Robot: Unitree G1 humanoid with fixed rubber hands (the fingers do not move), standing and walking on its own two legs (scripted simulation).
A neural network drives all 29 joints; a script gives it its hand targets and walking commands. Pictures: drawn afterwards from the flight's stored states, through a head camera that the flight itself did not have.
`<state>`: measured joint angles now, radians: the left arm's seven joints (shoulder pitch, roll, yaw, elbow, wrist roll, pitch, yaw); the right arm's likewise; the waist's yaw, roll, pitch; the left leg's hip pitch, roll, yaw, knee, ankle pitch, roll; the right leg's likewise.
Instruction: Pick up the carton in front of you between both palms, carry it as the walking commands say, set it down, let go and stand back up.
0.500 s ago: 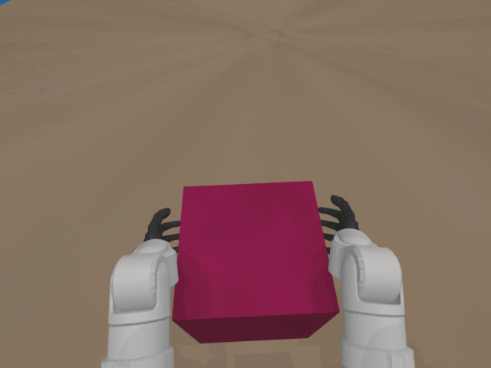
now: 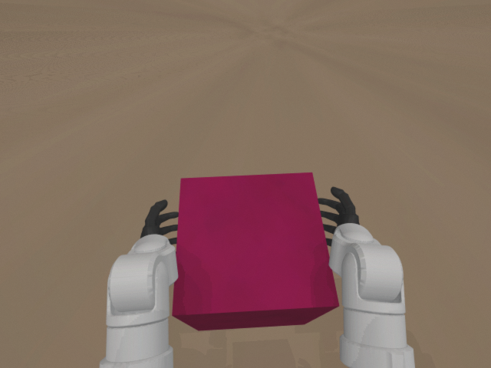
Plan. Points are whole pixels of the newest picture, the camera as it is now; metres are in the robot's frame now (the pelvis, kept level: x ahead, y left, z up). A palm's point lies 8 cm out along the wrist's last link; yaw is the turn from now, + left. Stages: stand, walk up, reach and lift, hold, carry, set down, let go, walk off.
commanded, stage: carry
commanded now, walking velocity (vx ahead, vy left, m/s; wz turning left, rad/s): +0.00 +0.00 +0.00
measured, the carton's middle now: (249, 259) +0.32 +0.00 -0.01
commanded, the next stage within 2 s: hold in 1.70 s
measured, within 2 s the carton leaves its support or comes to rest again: neither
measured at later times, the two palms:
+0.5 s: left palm (146, 223) +0.34 +0.17 +0.08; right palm (321, 204) +0.36 -0.12 +0.10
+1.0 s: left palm (144, 262) +0.29 +0.17 +0.05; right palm (322, 245) +0.31 -0.11 +0.06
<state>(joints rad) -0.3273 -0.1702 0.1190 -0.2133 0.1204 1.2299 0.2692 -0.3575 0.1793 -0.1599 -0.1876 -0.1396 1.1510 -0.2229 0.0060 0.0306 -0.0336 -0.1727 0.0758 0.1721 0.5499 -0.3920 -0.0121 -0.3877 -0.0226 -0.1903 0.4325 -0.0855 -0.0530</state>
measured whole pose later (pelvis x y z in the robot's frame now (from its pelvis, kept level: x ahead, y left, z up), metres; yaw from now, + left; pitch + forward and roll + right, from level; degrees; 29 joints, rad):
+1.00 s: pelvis +0.02 +0.02 -0.01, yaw +2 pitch +1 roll -1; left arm -0.25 -0.15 0.10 0.04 0.16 1.09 0.22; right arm -0.28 0.16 -0.13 0.04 -0.17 1.02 -0.21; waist 0.00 0.01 -0.09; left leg -0.15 0.03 0.13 0.56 -0.44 0.02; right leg -0.38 -0.08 -0.19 0.57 -0.20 -0.02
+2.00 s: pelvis -0.03 +0.01 +0.01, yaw +10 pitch -7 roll +0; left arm -0.20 -0.14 0.18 0.26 0.23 0.68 0.03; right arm -0.22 0.14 -0.15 0.19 -0.27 0.69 -0.03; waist 0.00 0.06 0.05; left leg -0.03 -0.02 -0.01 0.45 -0.30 0.03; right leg -0.18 -0.04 -0.04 0.39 -0.09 0.02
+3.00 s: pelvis -0.07 -0.01 -0.12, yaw +12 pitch +34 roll +1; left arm -0.76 -0.03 0.31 0.68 0.18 0.20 0.07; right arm -0.67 0.21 -0.46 0.42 -0.26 0.20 -0.17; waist -0.04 0.05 -0.08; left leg -1.34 -0.06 -0.01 1.25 -0.50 0.01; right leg -1.47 -0.02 0.02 1.11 -0.23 0.01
